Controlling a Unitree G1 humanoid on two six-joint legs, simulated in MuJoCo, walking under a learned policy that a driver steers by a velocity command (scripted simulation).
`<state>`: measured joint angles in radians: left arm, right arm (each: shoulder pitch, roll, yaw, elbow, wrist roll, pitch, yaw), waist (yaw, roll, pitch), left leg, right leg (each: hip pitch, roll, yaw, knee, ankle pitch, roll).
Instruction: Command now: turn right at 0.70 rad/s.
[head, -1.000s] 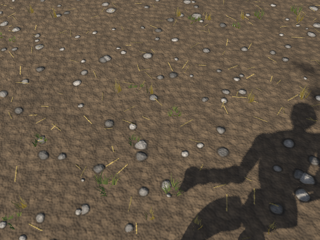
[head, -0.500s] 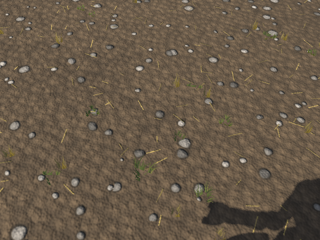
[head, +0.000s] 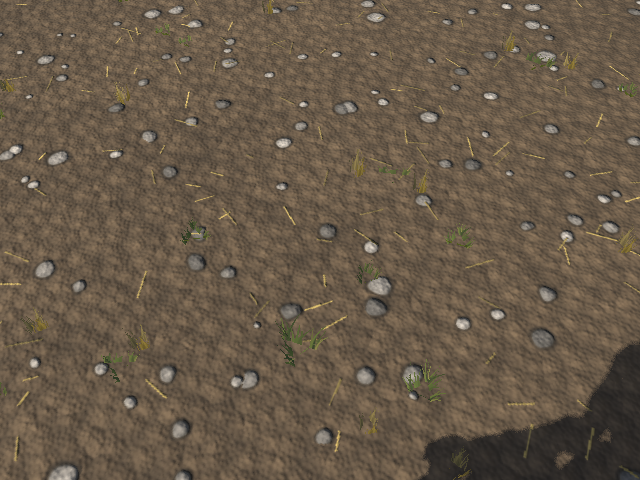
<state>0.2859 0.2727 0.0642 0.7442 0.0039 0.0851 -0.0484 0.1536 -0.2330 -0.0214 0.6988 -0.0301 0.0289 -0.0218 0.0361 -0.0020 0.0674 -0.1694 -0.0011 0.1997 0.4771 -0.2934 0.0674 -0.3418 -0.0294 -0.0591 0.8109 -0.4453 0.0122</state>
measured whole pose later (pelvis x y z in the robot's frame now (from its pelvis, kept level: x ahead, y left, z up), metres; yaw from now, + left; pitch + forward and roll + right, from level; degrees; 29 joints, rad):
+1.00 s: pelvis +0.31 +0.11 -0.02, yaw +11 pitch +1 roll +0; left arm 0.40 0.26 0.03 0.91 -0.01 -0.07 -0.01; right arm 0.13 -0.28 -0.04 0.75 -0.06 -0.04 0.04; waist 0.06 -0.01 0.05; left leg -0.47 -0.01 0.11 0.73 -0.28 0.07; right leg -0.21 -0.09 0.05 1.29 -0.33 -0.07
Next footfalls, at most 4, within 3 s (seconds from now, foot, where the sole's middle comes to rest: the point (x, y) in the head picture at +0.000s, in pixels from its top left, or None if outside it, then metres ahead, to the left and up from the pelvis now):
0.08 right None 0.02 -0.11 -0.77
0.90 left None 0.40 0.21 -0.77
1.38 right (281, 327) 0.83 0.16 -0.77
1.80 left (266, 193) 1.27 0.24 -0.77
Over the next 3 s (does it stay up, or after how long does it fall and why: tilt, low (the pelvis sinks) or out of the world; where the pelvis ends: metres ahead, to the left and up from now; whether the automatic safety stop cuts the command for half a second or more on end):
stays up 2.04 -0.20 0.00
